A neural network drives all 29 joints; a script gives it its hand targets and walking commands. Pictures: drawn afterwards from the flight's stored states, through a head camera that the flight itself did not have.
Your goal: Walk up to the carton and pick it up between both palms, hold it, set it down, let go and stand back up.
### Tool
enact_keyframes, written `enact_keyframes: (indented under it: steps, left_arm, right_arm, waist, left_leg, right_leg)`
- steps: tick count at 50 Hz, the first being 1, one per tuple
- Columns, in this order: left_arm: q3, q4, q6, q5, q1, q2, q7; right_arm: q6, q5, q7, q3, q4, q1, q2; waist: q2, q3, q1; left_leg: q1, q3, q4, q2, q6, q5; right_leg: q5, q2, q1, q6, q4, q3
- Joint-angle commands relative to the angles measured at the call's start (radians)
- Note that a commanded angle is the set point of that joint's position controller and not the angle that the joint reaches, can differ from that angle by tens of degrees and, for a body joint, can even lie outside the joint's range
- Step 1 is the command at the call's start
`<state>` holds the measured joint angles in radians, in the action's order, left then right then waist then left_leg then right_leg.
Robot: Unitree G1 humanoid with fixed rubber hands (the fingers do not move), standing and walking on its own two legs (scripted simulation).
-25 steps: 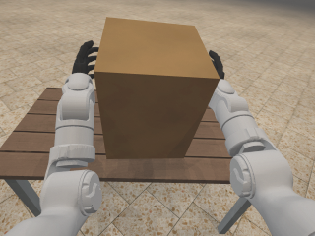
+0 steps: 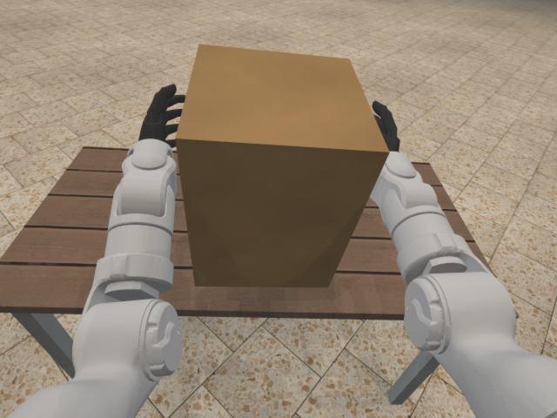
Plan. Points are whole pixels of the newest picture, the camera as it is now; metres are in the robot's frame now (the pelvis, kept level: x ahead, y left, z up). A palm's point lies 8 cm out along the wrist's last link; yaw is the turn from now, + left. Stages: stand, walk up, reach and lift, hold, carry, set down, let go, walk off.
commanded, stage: set down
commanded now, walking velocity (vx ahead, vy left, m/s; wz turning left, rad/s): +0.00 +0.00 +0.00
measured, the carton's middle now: (269, 176) +0.44 +0.00 +0.15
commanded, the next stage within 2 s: none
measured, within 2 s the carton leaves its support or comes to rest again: neither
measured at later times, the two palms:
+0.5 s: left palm (164, 160) +0.42 +0.15 +0.19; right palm (378, 170) +0.42 -0.17 +0.18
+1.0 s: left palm (173, 173) +0.43 +0.14 +0.16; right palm (377, 181) +0.42 -0.17 +0.15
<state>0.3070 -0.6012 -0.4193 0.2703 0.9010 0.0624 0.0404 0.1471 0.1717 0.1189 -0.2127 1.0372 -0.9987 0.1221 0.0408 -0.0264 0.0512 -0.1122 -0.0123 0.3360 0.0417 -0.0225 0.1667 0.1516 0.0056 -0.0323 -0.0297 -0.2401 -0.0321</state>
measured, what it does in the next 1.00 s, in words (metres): stands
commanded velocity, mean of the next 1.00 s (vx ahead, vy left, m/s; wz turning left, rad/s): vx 0.00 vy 0.00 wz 0.00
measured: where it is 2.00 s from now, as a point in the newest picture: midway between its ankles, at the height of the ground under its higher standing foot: outside the picture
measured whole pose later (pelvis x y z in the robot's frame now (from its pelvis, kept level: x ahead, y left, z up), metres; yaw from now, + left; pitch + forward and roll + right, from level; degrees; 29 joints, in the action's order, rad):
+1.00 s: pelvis +0.01 +0.00 +0.00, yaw +0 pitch -2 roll -1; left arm 0.40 -0.75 -0.24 0.29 0.85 0.01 0.04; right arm 0.04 -0.10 0.04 -0.45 1.07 -0.93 0.06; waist 0.04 -0.01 0.04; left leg -0.11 -0.01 0.31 0.04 -0.03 0.17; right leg 0.17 0.01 -0.04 -0.03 -0.24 -0.03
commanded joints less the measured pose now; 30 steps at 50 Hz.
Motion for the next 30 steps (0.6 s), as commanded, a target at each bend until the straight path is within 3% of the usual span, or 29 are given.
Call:
enact_keyframes:
  steps: [1,5,6,8,9,10,11,13,16,17,21,22,23,25,27,30]
  left_arm:
    - [-0.216,0.027,0.072,-0.101,0.595,-0.508,-0.099]
    - [-0.245,0.073,0.104,-0.114,0.631,-0.522,-0.087]
    - [-0.239,0.04,0.098,-0.101,0.602,-0.519,-0.091]
    - [-0.208,0.026,0.106,-0.09,0.605,-0.499,-0.087]
    - [-0.219,0.027,0.114,-0.085,0.629,-0.505,-0.087]
    - [-0.206,0.029,0.121,-0.087,0.638,-0.503,-0.087]
    - [-0.211,0.035,0.125,-0.087,0.617,-0.512,-0.081]
    - [-0.202,0.001,0.13,-0.074,0.616,-0.509,-0.08]
    - [-0.177,-0.011,0.134,-0.058,0.591,-0.497,-0.088]
    - [-0.182,-0.02,0.136,-0.066,0.598,-0.493,-0.088]
    - [-0.147,-0.053,0.149,-0.044,0.585,-0.481,-0.093]
    - [-0.153,-0.027,0.156,-0.047,0.607,-0.485,-0.09]
    - [-0.154,-0.008,0.164,-0.038,0.616,-0.489,-0.087]
    - [-0.18,0.002,0.175,-0.056,0.595,-0.503,-0.081]
    - [-0.164,-0.017,0.179,-0.04,0.597,-0.499,-0.084]
    - [-0.133,-0.065,0.171,-0.017,0.53,-0.479,-0.094]
  right_arm:
    - [-0.082,-0.107,-0.155,0.176,-0.206,-0.636,-0.498]
    - [-0.103,-0.118,-0.159,0.183,-0.217,-0.627,-0.525]
    - [-0.1,-0.132,-0.16,0.159,-0.179,-0.598,-0.507]
    - [-0.105,-0.133,-0.165,0.156,-0.19,-0.622,-0.508]
    - [-0.102,-0.15,-0.166,0.139,-0.159,-0.598,-0.513]
    - [-0.109,-0.16,-0.174,0.127,-0.163,-0.592,-0.516]
    - [-0.118,-0.158,-0.176,0.137,-0.18,-0.618,-0.514]
    - [-0.123,-0.179,-0.182,0.117,-0.153,-0.594,-0.504]
    - [-0.126,-0.206,-0.182,0.096,-0.147,-0.576,-0.519]
    - [-0.127,-0.215,-0.184,0.079,-0.146,-0.573,-0.509]
    - [-0.138,-0.25,-0.19,0.058,-0.152,-0.574,-0.511]
    - [-0.141,-0.247,-0.191,0.065,-0.142,-0.567,-0.523]
    - [-0.153,-0.256,-0.194,0.07,-0.168,-0.579,-0.526]
    - [-0.16,-0.259,-0.194,0.077,-0.157,-0.542,-0.525]
    - [-0.167,-0.27,-0.191,0.055,-0.145,-0.536,-0.525]
    - [-0.16,-0.282,-0.197,0.045,-0.156,-0.523,-0.509]
  waist:
    - [-0.051,-0.421,-0.037]
    - [-0.068,-0.467,-0.039]
    - [-0.076,-0.435,-0.023]
    - [-0.055,-0.441,-0.054]
    - [-0.067,-0.428,-0.033]
    - [-0.07,-0.45,-0.041]
    - [-0.073,-0.471,-0.064]
    - [-0.058,-0.425,-0.039]
    - [-0.048,-0.426,-0.045]
    - [-0.044,-0.428,-0.032]
    - [-0.052,-0.425,-0.05]
    - [-0.053,-0.437,-0.044]
    - [-0.056,-0.467,-0.057]
    - [-0.059,-0.481,-0.047]
    - [-0.061,-0.48,-0.036]
    - [-0.053,-0.421,-0.048]
  left_leg:
    - [0.268,-0.047,-0.025,-0.055,-0.035,-0.253]
    - [0.285,-0.051,-0.006,-0.052,-0.05,-0.331]
    - [0.283,-0.049,-0.009,-0.048,-0.054,-0.315]
    - [0.267,-0.063,-0.015,-0.055,-0.045,-0.293]
    - [0.253,-0.052,-0.028,-0.05,-0.044,-0.27]
    - [0.258,-0.06,-0.026,-0.052,-0.051,-0.271]
    - [0.253,-0.062,-0.022,-0.054,-0.049,-0.288]
    - [0.251,-0.058,-0.029,-0.05,-0.05,-0.269]
    - [0.241,-0.072,-0.03,-0.055,-0.043,-0.256]
    - [0.239,-0.071,-0.031,-0.054,-0.047,-0.253]
    - [0.206,-0.083,-0.041,-0.059,-0.042,-0.254]
    - [0.223,-0.077,-0.036,-0.059,-0.046,-0.264]
    - [0.23,-0.083,-0.033,-0.054,-0.048,-0.282]
    - [0.256,-0.077,-0.013,-0.047,-0.059,-0.348]
    - [0.245,-0.079,-0.021,-0.055,-0.054,-0.332]
    - [0.206,-0.095,-0.03,-0.057,-0.054,-0.304]
  right_leg:
    - [-0.178,-0.064,-0.002,-0.014,0.009,0.129]
    - [-0.241,-0.068,0.009,-0.016,-0.008,0.126]
    - [-0.224,-0.064,0.002,-0.009,-0.001,0.131]
    - [-0.212,-0.064,-0.006,-0.016,0.004,0.131]
    - [-0.205,-0.062,-0.003,-0.018,0.006,0.134]
    - [-0.197,-0.064,-0.008,-0.019,-0.002,0.14]
    - [-0.2,-0.067,-0.014,-0.014,-0.003,0.133]
    - [-0.195,-0.065,-0.019,-0.015,0.001,0.142]
    - [-0.202,-0.064,-0.017,-0.018,-0.001,0.136]
    - [-0.2,-0.063,-0.013,-0.021,0.0,0.138]
    - [-0.225,-0.055,0.015,-0.03,-0.015,0.136]
    - [-0.232,-0.058,0.01,-0.027,-0.014,0.141]
    - [-0.242,-0.059,0.003,-0.028,-0.018,0.142]
    - [-0.285,-0.061,0.003,-0.023,-0.024,0.144]
    - [-0.285,-0.061,0.002,-0.029,-0.02,0.147]
    - [-0.282,-0.058,0.016,-0.033,-0.029,0.144]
